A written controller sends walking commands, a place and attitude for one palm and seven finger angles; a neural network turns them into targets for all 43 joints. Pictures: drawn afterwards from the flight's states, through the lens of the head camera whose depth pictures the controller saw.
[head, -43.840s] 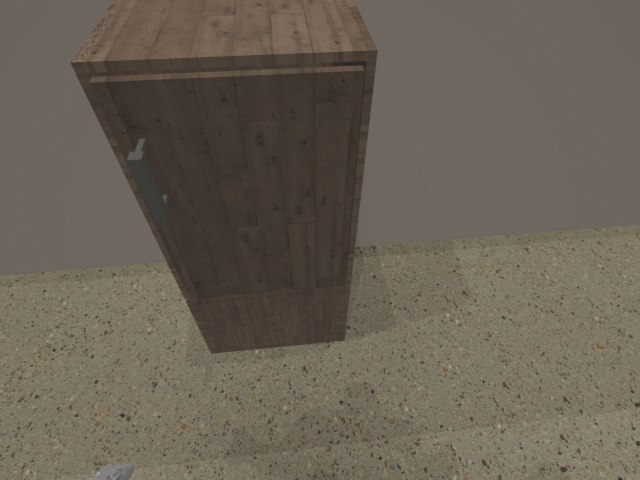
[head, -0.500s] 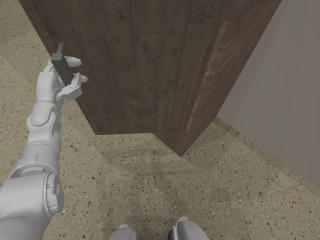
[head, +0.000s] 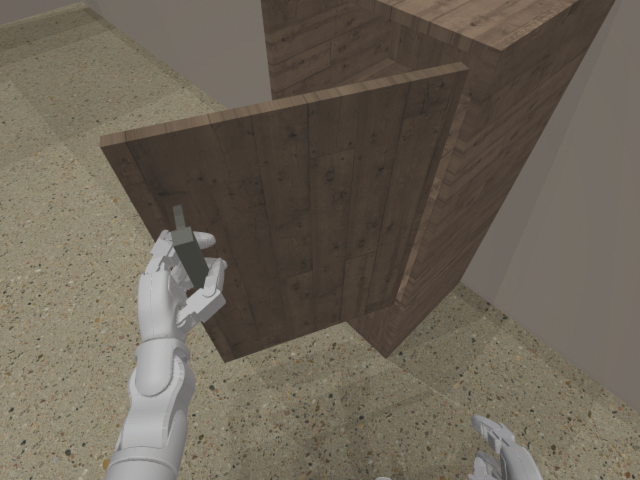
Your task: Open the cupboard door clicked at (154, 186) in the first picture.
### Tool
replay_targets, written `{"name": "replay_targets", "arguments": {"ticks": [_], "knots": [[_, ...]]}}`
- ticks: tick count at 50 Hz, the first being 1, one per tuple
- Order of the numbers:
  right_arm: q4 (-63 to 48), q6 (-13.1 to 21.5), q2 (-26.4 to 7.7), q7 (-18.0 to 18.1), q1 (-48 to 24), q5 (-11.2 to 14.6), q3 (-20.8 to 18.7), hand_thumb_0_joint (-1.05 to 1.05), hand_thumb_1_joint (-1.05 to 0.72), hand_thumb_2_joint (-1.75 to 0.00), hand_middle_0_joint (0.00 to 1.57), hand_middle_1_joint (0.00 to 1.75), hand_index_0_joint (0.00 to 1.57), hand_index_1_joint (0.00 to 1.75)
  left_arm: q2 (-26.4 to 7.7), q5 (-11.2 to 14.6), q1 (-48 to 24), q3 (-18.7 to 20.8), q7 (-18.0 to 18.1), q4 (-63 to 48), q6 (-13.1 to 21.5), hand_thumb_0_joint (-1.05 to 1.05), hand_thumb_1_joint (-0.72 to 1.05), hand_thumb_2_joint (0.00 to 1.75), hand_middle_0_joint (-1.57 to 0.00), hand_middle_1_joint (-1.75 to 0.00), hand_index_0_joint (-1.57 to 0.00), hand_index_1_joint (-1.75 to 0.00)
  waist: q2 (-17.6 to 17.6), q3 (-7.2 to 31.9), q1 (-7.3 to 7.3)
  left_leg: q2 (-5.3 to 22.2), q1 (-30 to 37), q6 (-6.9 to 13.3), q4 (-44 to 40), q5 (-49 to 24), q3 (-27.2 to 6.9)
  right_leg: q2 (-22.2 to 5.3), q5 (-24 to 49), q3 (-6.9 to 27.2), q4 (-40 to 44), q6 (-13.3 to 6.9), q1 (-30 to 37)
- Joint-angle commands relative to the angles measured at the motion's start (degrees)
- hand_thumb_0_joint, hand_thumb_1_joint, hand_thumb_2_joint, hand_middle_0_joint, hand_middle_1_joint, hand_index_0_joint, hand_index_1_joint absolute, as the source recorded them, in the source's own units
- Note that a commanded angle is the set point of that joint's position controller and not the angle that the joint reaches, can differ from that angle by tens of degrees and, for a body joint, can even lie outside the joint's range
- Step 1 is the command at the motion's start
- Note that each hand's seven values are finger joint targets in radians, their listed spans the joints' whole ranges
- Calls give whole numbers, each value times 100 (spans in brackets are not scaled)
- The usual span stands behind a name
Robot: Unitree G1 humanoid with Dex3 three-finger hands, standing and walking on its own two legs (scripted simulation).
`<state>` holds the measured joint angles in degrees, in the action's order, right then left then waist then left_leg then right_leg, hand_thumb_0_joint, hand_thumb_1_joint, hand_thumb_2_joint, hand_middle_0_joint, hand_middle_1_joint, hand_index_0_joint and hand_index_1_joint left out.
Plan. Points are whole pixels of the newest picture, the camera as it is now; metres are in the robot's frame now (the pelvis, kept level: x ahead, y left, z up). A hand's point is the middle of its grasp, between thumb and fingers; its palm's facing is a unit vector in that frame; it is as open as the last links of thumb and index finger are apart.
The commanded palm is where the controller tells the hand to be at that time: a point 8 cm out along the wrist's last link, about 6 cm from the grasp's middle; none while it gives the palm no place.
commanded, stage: pull the door open along its arc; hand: left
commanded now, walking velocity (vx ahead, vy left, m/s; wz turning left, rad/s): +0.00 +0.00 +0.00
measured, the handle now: (195, 258) +0.38 +0.17 +0.06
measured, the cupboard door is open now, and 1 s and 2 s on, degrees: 67 86 88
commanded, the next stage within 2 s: open thumb and fingers to let go in 0.46 s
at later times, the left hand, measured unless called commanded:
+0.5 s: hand (269, 357) +0.25 +0.07 +0.06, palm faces +0.41 -0.91 +0.00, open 5.8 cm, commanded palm +0.19 +0.10 +0.06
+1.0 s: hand (266, 366) +0.24 +0.07 +0.06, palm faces +0.40 -0.92 +0.00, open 11.0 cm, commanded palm +0.19 +0.11 +0.06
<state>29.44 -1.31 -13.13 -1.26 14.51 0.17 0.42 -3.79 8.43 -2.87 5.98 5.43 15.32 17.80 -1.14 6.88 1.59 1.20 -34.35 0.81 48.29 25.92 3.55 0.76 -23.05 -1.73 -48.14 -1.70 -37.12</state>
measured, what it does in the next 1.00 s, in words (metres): stands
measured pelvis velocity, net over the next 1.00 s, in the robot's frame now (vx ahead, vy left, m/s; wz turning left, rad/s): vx -0.02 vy -0.03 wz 0.07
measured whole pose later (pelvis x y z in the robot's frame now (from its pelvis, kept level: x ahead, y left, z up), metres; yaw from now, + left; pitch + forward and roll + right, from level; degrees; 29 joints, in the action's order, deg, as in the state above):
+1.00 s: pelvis -0.02 -0.03 -0.01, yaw +4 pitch +7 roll +1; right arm 30.2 1.5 -11.2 0.6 11.6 -3.6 1.2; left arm 4.2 -3.9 15.7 -13.7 28.3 -1.8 13.5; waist -2.6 5.6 -0.2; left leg 0.6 -32.7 -1.5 50.8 25.4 -1.2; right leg -0.1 -24.8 -6.3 -51.4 -4.2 -34.1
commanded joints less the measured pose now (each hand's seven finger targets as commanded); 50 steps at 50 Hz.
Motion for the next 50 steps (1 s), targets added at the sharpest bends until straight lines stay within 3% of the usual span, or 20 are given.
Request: {"name": "replay_targets", "arguments": {"ticks": [1,3,6,9,12,13,18,21,25,27,28,31,33,37,41,45,47,48,50], "knots": [[-712,251,-494,-11,-170,-159,-239,0,-90,-90,20,30,20,30,-583,-391,-133,466,1297,-1656,266,0,90,90,-40,-135,-40,-135,103,1385,-428,-175,343,-29,-481,-2105,-211,-48,2259,-50,396,22,1476],[-680,224,-489,14,-180,-202,-241,0,-90,-90,20,30,20,30,-371,-549,31,188,1538,-1754,219,0,90,90,-40,-135,-40,-135,403,1354,-347,-179,333,-19,-449,-1960,-250,-54,2202,-14,473,30,1539],[-733,200,-404,46,-374,-241,-225,0,-90,-90,20,30,20,30,22,-681,218,-211,1889,-2170,110,0,90,90,-40,-135,-40,-135,258,1365,-334,-210,398,-22,-426,-1834,-224,-95,2210,40,532,40,1623],[-771,173,-377,83,-435,-288,-200,0,-90,-90,20,30,20,30,270,-871,622,-601,2096,-2324,-41,0,90,90,-40,-135,-40,-135,429,1209,-271,-210,404,-13,-430,-1725,-255,-127,2209,85,640,54,1657],[-835,162,-328,127,-515,-317,-171,0,-90,-90,20,30,20,30,401,-1065,854,-950,2149,-2664,-117,0,90,90,-40,-135,-40,-135,320,1125,-250,-214,455,-9,-463,-1660,-276,-165,2220,132,690,46,1702],[-839,164,-328,143,-510,-314,-170,0,-90,-90,20,30,20,30,445,-1100,1011,-1042,2162,-2647,-156,0,90,90,-40,-135,-40,-135,548,1023,-200,-207,435,-1,-454,-1613,-298,-176,2229,158,766,62,1710],[-903,246,-266,172,-622,-340,-139,0,-90,-90,20,30,20,30,758,-1103,1649,-1491,2129,-3037,-149,0,90,90,-40,-135,-40,-135,721,964,-179,-235,397,-6,-385,-1507,-340,-305,2629,345,872,167,1891],[-922,330,-237,140,-660,-355,-139,0,-90,-90,20,30,20,30,940,-1192,1970,-1803,2126,-3298,-78,0,90,90,-40,-135,-40,-135,530,945,-191,-244,386,-11,-347,-1473,-353,-343,2627,369,821,172,1829],[-959,470,-207,93,-680,-376,-148,0,-90,-90,20,30,20,30,1162,-1387,2394,-2231,2151,-3484,-23,0,90,90,-40,-135,-40,-135,636,887,-159,-265,310,4,-210,-1386,-412,-402,2527,466,840,181,1731],[-896,517,-217,116,-677,-382,-143,0,-90,-90,20,30,20,30,1049,-1420,1954,-2123,2235,-3409,17,0,90,90,-40,-135,-40,-135,599,783,-102,-281,229,6,-129,-1212,-432,-404,2129,516,873,175,1491],[-808,532,-229,153,-685,-397,-128,0,-90,-90,20,30,20,30,892,-1427,1408,-1982,2301,-3305,38,0,90,90,-40,-135,-40,-135,619,638,-9,-282,149,13,-70,-1088,-455,-403,1832,542,910,165,1300],[-753,599,-193,207,-791,-408,-132,0,-90,-90,20,30,20,30,859,-1350,1297,-1810,2372,-3070,119,0,69,81,-38,-133,-38,-133,675,699,-86,-313,53,-2,16,-872,-463,-477,1245,740,1070,188,1247],[-760,623,-195,211,-738,-394,-154,0,-90,-90,20,30,20,30,869,-1328,1368,-1795,2359,-3075,119,0,55,75,-38,-131,-38,-131,758,972,-145,-314,52,-6,-10,-972,-476,-480,1498,749,1007,184,1467],[-803,589,-202,223,-701,-366,-159,0,-90,-90,20,30,20,30,896,-1279,1487,-1810,2269,-3106,32,0,27,63,-35,-128,-35,-128,772,1163,-202,-310,114,-1,-114,-1114,-427,-472,1964,645,898,209,1690],[-820,557,-206,225,-712,-361,-135,0,-90,-90,20,30,20,30,925,-1302,1428,-1893,2235,-3105,-33,0,-1,51,-33,-125,-33,-125,714,917,-134,-280,187,18,-150,-1091,-439,-434,1818,533,913,188,1500],[-825,578,-236,223,-778,-372,-112,0,-90,-90,20,30,20,30,1016,-1330,1102,-2023,2239,-2965,-48,0,-29,39,-32,-122,-32,-122,740,583,-67,-274,151,33,-150,-823,-463,-394,981,445,995,142,1124],[-860,610,-240,213,-820,-378,-112,0,-90,-90,20,30,20,30,1119,-1371,994,-2136,2275,-2984,-52,0,-43,33,-30,-121,-30,-121,573,636,-85,-272,213,45,-137,-767,-458,-352,691,380,963,98,971],[-861,617,-252,215,-803,-378,-104,0,-90,-90,20,30,20,30,1131,-1369,886,-2170,2291,-2940,-81,0,-50,30,-30,-120,-30,-120,676,642,-64,-271,186,51,-150,-733,-486,-343,593,362,970,87,976],[-856,623,-248,222,-810,-367,-110,0,-90,-90,20,30,20,30,1078,-1357,816,-2074,2308,-2911,-89,0,-50,30,-30,-120,-30,-120,671,691,-115,-277,177,42,-178,-677,-477,-331,431,342,960,76,967]]}}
